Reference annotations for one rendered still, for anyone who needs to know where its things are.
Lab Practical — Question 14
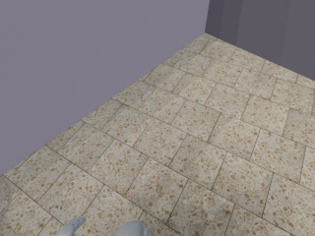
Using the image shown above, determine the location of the left robot thigh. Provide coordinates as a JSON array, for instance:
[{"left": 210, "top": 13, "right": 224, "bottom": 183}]
[{"left": 114, "top": 221, "right": 148, "bottom": 236}]

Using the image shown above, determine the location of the robot left hand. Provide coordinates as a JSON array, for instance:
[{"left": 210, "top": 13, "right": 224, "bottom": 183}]
[{"left": 57, "top": 216, "right": 86, "bottom": 236}]

